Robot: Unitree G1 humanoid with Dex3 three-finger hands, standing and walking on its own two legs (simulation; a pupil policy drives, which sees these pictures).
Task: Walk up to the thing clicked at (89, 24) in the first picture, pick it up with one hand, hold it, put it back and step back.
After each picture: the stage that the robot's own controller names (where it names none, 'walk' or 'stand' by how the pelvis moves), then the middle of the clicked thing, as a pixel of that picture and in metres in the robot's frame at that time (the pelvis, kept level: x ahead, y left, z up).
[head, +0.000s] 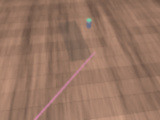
stand; (88, 23) +1.86 -0.09 -0.72
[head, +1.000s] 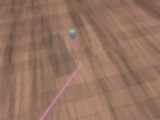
walk; (72, 34) +1.73 +0.21 -0.70
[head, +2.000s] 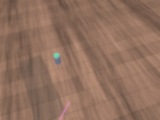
walk; (57, 58) +1.18 +0.34 -0.72
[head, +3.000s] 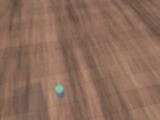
walk; (60, 91) +0.74 +0.23 -0.70
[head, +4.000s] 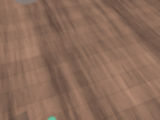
walk; out of the picture +0.46 +0.18 -0.71
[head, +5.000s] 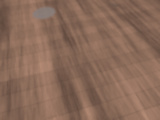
stand; out of the picture +0.36 +0.17 -0.72
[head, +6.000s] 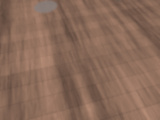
stand; out of the picture +0.37 +0.16 -0.73
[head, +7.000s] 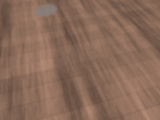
stand; out of the picture +0.37 +0.16 -0.73
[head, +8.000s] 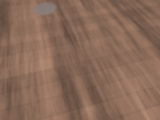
stand; out of the picture +0.35 +0.17 -0.73
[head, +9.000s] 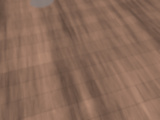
go down; out of the picture +0.35 +0.17 -0.72
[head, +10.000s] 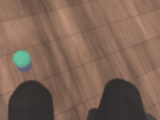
go down; (23, 62) +0.44 +0.22 -0.29
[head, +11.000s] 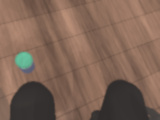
close in; (25, 63) +0.43 +0.22 -0.29
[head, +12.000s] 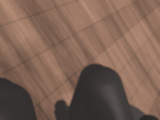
close in; out of the picture +0.42 +0.26 -0.22
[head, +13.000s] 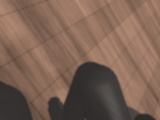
close; out of the picture +0.41 +0.27 -0.22
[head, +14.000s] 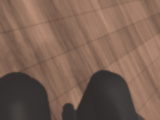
lift; out of the picture +0.35 +0.25 -0.20
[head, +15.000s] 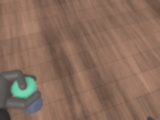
lift; (29, 96) +0.32 +0.18 -0.01
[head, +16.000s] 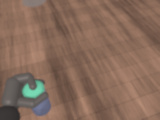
hold; (38, 98) +0.32 +0.16 -0.01
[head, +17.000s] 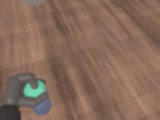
hold; (38, 98) +0.32 +0.16 -0.02
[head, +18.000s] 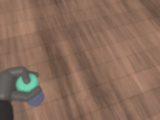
crouch; (31, 90) +0.35 +0.18 -0.07
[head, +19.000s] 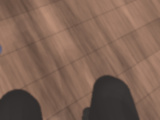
lower; out of the picture +0.48 +0.25 -0.11
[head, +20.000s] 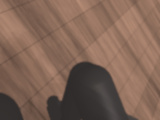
lower; out of the picture +0.42 +0.28 -0.23
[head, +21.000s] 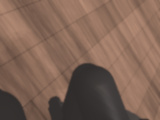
lower; out of the picture +0.42 +0.28 -0.23
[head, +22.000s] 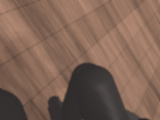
lower; out of the picture +0.42 +0.28 -0.23
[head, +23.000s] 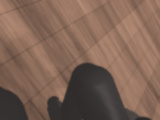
lower; out of the picture +0.42 +0.28 -0.23
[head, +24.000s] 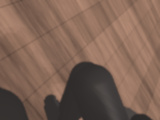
open; out of the picture +0.41 +0.26 -0.23
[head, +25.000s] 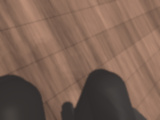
stand; out of the picture +0.41 +0.25 -0.24
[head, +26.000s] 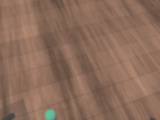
stand; (51, 116) +0.38 +0.17 -0.59
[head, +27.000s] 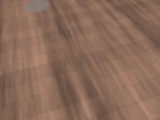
stand; out of the picture +0.37 +0.18 -0.67
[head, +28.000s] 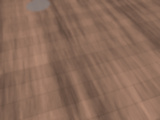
stand; out of the picture +0.37 +0.17 -0.67
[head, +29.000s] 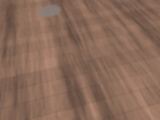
stand; out of the picture +0.39 +0.16 -0.72
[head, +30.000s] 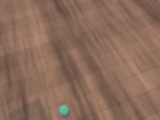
walk; (64, 111) +0.45 +0.15 -0.69
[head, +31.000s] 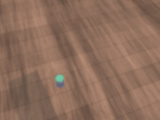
walk; (59, 81) +0.71 +0.14 -0.70
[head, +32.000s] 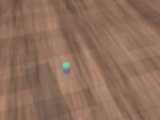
stand; (66, 68) +1.02 +0.22 -0.70
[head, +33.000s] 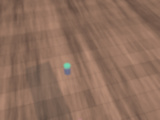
stand; (67, 69) +1.02 +0.15 -0.72
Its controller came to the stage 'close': yes
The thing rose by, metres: 0.70
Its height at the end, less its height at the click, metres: +0.00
